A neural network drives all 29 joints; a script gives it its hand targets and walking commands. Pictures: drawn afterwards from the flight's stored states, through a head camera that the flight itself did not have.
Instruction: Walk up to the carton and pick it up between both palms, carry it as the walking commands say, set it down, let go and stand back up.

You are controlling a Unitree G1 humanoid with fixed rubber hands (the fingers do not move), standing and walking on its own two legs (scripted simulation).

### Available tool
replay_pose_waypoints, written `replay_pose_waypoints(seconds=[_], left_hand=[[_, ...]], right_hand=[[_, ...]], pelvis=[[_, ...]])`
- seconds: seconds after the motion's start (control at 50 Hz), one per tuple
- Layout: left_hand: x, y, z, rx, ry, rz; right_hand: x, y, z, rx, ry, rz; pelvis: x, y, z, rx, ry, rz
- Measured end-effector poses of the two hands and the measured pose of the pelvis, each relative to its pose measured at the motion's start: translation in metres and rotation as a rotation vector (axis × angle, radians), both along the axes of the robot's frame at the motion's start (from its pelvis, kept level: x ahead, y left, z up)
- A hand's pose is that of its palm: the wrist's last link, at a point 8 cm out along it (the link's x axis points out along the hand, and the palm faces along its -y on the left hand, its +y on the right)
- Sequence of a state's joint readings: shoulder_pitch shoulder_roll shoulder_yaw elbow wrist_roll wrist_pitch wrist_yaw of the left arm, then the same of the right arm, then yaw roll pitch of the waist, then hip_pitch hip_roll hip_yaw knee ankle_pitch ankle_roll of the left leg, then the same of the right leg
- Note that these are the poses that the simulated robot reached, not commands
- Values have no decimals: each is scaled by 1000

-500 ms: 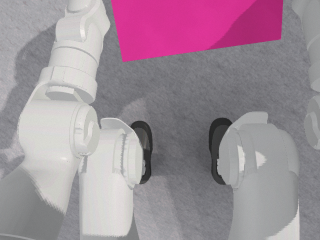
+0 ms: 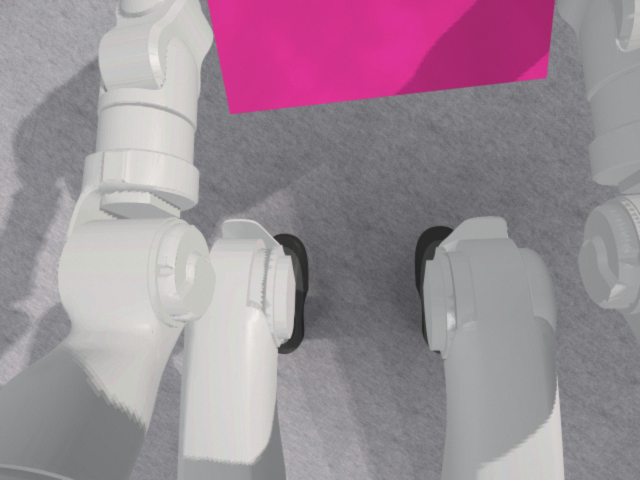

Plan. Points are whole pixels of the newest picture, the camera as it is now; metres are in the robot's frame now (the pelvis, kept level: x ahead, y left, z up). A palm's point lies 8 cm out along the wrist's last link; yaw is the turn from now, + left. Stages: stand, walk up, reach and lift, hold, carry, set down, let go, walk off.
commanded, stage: reach and lift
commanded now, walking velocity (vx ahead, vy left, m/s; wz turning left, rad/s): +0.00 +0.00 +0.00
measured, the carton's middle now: out of the picture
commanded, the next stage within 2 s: none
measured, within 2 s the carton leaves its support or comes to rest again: neither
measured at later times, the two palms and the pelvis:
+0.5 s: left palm out of the picture +0.54 +0.15 -0.08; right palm out of the picture +0.55 -0.19 -0.09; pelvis -0.02 +0.00 +0.04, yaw -1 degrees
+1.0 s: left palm out of the picture +0.52 +0.14 -0.01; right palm out of the picture +0.53 -0.20 -0.02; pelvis -0.03 +0.00 +0.09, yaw -2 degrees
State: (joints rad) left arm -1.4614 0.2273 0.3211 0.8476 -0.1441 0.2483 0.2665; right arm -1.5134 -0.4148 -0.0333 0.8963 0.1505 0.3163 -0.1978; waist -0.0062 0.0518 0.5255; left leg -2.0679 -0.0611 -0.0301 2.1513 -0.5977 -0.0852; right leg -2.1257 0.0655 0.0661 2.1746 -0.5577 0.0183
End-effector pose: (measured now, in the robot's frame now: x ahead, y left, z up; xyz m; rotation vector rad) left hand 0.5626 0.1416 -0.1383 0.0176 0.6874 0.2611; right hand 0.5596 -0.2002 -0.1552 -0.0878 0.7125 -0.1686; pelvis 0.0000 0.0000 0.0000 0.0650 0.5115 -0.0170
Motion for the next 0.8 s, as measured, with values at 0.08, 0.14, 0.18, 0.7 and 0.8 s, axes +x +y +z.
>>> replay_pose_waypoints(seconds=[0.08,0.14,0.18,0.7,0.8], left_hand=[[-7,1,7,-23,-14,17],[-12,0,14,-30,-18,33],[-12,-2,19,-32,-22,30],[-25,2,96,-19,-39,29],[-25,3,110,-13,-54,27]], right_hand=[[1,1,17,1,-16,-5],[2,-1,29,1,-21,0],[1,-3,35,1,-24,-5],[-16,2,105,22,-42,-28],[-19,3,115,23,-58,-28]], pelvis=[[-4,0,3,-4,-16,-3],[-8,1,6,-9,-21,-1],[-10,1,9,-12,-23,-1],[-23,5,59,-20,-61,-13],[-26,6,69,-19,-55,-18]])
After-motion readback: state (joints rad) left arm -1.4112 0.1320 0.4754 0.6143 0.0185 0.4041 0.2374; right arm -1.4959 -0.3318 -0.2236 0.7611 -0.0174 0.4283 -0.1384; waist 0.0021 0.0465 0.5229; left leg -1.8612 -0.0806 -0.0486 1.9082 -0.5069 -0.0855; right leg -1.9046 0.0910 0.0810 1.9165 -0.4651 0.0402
